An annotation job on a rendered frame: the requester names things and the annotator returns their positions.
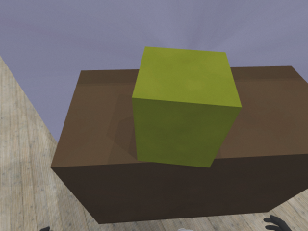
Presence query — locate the pedestal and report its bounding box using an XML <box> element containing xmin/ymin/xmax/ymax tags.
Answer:
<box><xmin>50</xmin><ymin>65</ymin><xmax>308</xmax><ymax>224</ymax></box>

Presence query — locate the carton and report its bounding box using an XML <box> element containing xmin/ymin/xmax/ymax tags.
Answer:
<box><xmin>132</xmin><ymin>46</ymin><xmax>242</xmax><ymax>167</ymax></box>

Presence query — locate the right robot hand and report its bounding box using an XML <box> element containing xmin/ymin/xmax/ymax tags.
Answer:
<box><xmin>263</xmin><ymin>215</ymin><xmax>292</xmax><ymax>231</ymax></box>

